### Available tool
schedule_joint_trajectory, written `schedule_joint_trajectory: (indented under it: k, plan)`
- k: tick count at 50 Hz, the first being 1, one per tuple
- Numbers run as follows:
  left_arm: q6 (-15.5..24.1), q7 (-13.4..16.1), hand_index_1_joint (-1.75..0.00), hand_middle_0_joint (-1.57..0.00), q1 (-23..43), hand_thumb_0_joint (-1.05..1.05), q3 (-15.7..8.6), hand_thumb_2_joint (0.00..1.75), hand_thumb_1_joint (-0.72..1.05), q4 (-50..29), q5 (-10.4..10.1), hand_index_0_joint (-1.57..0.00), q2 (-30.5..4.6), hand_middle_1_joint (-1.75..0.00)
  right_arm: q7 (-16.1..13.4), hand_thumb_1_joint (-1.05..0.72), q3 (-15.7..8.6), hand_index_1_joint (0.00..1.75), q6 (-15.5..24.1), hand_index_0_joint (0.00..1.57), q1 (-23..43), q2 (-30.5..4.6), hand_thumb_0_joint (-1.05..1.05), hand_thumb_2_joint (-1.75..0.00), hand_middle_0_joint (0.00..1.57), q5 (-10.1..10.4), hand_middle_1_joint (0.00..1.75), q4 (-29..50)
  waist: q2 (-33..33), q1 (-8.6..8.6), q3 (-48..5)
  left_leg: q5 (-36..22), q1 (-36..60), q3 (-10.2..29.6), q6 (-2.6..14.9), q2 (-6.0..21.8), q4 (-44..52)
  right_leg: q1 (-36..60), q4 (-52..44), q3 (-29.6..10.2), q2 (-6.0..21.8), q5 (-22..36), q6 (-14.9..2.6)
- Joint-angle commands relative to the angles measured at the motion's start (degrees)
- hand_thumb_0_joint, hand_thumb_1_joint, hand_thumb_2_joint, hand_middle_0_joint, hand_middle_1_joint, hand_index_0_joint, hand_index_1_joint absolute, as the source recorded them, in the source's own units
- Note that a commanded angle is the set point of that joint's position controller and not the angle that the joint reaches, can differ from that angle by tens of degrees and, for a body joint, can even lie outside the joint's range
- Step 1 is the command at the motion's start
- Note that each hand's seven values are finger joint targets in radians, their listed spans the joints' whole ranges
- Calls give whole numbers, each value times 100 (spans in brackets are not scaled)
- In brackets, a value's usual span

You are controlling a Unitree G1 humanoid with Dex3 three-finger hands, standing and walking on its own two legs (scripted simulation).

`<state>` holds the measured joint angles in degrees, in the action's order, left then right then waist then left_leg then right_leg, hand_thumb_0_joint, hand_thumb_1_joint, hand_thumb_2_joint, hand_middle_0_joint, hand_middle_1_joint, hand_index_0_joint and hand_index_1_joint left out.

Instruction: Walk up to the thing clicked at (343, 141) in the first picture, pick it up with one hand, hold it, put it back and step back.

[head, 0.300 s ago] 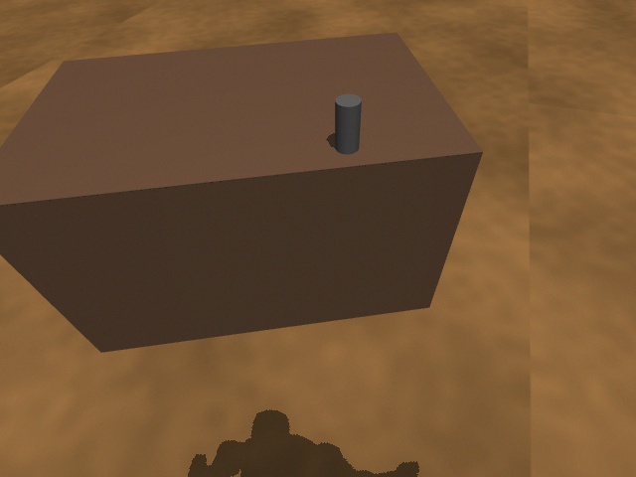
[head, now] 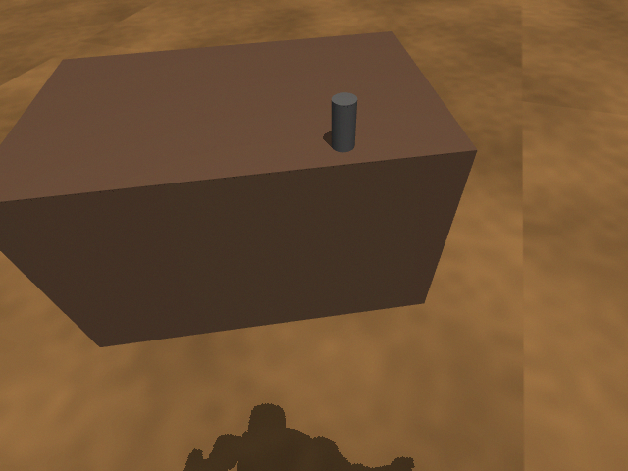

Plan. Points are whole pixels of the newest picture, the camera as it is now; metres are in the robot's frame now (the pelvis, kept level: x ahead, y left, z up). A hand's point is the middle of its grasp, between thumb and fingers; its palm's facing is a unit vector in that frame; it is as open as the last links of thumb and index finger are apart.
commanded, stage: stand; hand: right
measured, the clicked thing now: (343, 123) +0.86 -0.01 -0.02
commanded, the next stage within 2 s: walk up in 0.82 s
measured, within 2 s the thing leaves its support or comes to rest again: neither
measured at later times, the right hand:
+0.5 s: hand out of the picture +0.08 -0.25 -0.16, palm faces -0.03 +0.94 -0.33, open 7.4 cm
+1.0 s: hand out of the picture +0.11 -0.25 -0.15, palm faces -0.11 +0.93 -0.36, open 7.4 cm
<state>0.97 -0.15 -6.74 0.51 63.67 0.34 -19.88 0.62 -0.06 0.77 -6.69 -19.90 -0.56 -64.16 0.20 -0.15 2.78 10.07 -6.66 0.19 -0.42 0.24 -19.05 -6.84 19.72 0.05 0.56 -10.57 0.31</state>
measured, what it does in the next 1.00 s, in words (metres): lifts its left foot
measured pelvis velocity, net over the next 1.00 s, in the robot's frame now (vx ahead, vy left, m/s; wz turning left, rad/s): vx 0.03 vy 0.02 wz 0.07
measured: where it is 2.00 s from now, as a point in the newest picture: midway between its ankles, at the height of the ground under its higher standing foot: (297, 434)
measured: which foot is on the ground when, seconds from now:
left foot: down 0.00-0.88, up 0.90-1.00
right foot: down 0.00-1.00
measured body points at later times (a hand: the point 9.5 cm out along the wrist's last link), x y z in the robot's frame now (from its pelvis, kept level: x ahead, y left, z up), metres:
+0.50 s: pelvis +0.01 +0.00 +0.00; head +0.02 +0.00 +0.45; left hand +0.08 +0.30 -0.13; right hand +0.08 -0.30 -0.13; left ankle +0.01 +0.12 -0.75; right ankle +0.00 -0.12 -0.75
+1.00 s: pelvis +0.03 +0.02 -0.01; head +0.04 +0.02 +0.44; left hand +0.07 +0.34 -0.12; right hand +0.11 -0.30 -0.13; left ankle +0.04 +0.15 -0.71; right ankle +0.00 -0.12 -0.75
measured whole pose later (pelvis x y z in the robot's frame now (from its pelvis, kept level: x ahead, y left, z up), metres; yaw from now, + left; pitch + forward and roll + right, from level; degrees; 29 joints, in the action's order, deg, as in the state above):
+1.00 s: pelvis +0.03 +0.02 -0.01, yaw +4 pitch -2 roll -2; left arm 3.7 -1.4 -13.0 -3.6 57.2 2.0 -21.3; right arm 4.1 -4.2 -0.9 -12.5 -23.6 -2.6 -58.5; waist 2.2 -1.7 2.4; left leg 23.0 -21.0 1.7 0.6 2.1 -46.5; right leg -4.3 21.2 3.5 1.3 -15.4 -0.8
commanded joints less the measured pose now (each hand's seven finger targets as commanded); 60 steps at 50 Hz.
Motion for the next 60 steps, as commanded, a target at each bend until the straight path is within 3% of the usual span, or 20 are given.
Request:
schedule_joint_trajectory:
  k: [1,30,40,41,42,43,44,45,46,47,49,51,52,54,55,56,57,58,59,60]
  plan:
    - [100,65,-30,-20,224,0,-243,90,90,-321,14,-20,-1180,-30,-100,-90,-205,30,123,20,282,-1191,0,-90,20,16,30,319,13,-2,-304,-463,22,550,172,680,326,-73,-399,-541,648,411,-196]
    - [100,78,-30,-20,168,0,-241,90,90,-298,11,-20,-1209,-30,-117,-90,-186,30,122,20,240,-1195,0,-90,20,29,30,313,-29,-1,-467,-1044,211,542,163,720,255,154,-329,-491,683,1015,-188]
    - [98,86,-30,-20,177,0,-240,90,90,-293,8,-20,-1202,-30,-119,-90,-186,30,103,20,245,-1185,0,-90,20,24,30,311,-50,4,-358,-951,136,527,172,712,306,131,-401,-494,681,937,-173]
    - [205,-6,-30,-20,-256,0,-624,90,90,-525,59,-20,-1755,-30,32,-90,-501,30,84,20,-109,-1570,0,-90,20,-71,30,627,38,-134,-758,1473,-380,562,509,327,-309,824,51,-341,399,-1486,-388]
    - [221,-19,-30,-20,-703,0,-687,90,90,-438,131,-20,-1795,-30,98,-90,-521,30,53,20,86,-1526,0,-90,20,-125,30,744,-20,-366,-415,2369,-1421,550,527,279,-612,1047,-87,-819,703,-2455,-594]
    - [240,-25,-30,-20,-905,0,-800,90,90,-426,165,-20,-1974,-30,141,-90,-518,30,17,20,414,-1353,0,-90,20,-149,30,943,-547,-541,66,2185,-2404,173,400,43,-1512,1082,-628,-1604,1280,-3282,-919]
    - [285,-14,-30,-20,-925,0,-895,90,90,-599,198,-20,-2136,-30,178,-90,-523,30,-16,20,646,-1270,0,-90,20,-213,30,1186,-997,-679,437,1873,-3118,162,283,121,-2804,882,-1294,-2453,2152,-3503,-1332]
    - [332,-4,-30,-20,-667,0,-905,90,90,-816,205,-20,-2117,-30,200,-90,-548,30,-3,20,552,-1277,0,-90,20,-239,30,1260,-744,-551,651,1607,-3352,563,232,405,-3134,632,-1390,-2679,2468,-3288,-1559]
    - [363,-7,-30,-20,-525,0,-871,90,90,-930,165,-20,-1906,-30,245,-90,-621,30,12,20,304,-1420,0,-90,20,-227,30,1208,-349,-397,606,1413,-3179,665,182,496,-3316,502,-1352,-2348,2271,-2888,-1500]
    - [389,-5,-30,-20,-438,0,-854,90,90,-1032,179,-20,-1872,-30,291,-90,-668,30,33,20,60,-1449,0,-90,20,-196,30,1231,-360,-255,498,1344,-3047,667,125,602,-3203,560,-1298,-1975,2115,-2532,-1446]
    - [417,-46,-30,-20,-313,0,-879,90,90,-1219,186,-20,-1926,-30,370,-90,-690,30,77,20,-96,-1405,0,-90,20,-180,30,1310,-705,-195,405,1345,-2590,470,30,720,-2749,411,-1150,-1255,1906,-1726,-1358]
    - [429,-92,-30,-20,-181,0,-891,90,90,-1366,206,-20,-1974,-30,425,-90,-726,30,89,20,-205,-1322,0,-90,20,-181,30,1399,-929,-92,331,1122,-1941,269,14,713,-2211,-6,-886,-649,1681,-1353,-1214]
    - [424,-112,-30,-20,-145,0,-876,90,90,-1441,204,-20,-1967,-30,439,-90,-754,30,108,20,-308,-1321,0,-90,20,-158,30,1411,-950,-35,269,924,-1513,154,29,640,-1896,-286,-680,-417,1559,-1203,-1124]
    - [365,-153,-30,-20,-82,0,-845,90,90,-1485,150,-20,-1925,-30,434,-90,-842,30,131,20,-863,-1306,0,-90,20,-160,30,1259,-678,294,108,13,-366,-432,22,277,-1281,-960,125,205,1199,-1073,-868]
    - [323,-160,-30,-20,-138,0,-808,90,90,-1515,149,-20,-1807,-30,387,-90,-901,30,136,20,-1312,-1332,0,-90,20,-174,30,1113,-396,483,-82,110,215,-752,28,-13,-1213,-1173,841,409,1024,-824,-808]
    - [275,-177,-30,-20,-474,0,-720,90,90,-1548,188,-20,-1519,-30,317,-90,-1012,30,170,20,-1900,-1601,0,-90,20,-179,30,958,408,672,-495,641,1245,-495,192,-83,-1245,-1761,2223,575,855,-581,-690]
    - [243,-202,-30,-20,-728,0,-615,90,90,-1621,82,-20,-1086,-30,240,-90,-1117,30,214,20,-2268,-2117,0,-90,20,-220,30,1040,2011,802,-451,2663,1422,1875,774,1063,86,-2905,4195,938,92,-1741,-382]
    - [231,-154,-30,-20,-486,0,-680,90,90,-1705,69,-20,-1392,-30,261,-90,-1129,30,255,20,-2057,-2522,0,-90,20,-110,30,1288,1789,761,-418,3638,674,4222,1454,2056,1061,-3068,4797,-21,-105,-2529,-408]
    - [230,-113,-30,-20,-330,0,-688,90,90,-1694,82,-20,-1761,-30,229,-90,-1115,30,245,20,-1691,-2525,0,-90,20,-12,30,1409,966,536,1,3835,69,4286,1650,2253,1095,-3048,5020,-526,239,-2239,-421]
    - [202,-124,-30,-20,-584,0,-681,90,90,-1547,28,-20,-1759,-30,188,-90,-1017,30,276,20,-1357,-2291,0,-90,20,-11,30,1553,546,274,233,3459,-53,3491,1515,2015,846,-3093,5042,-585,446,-1747,-443]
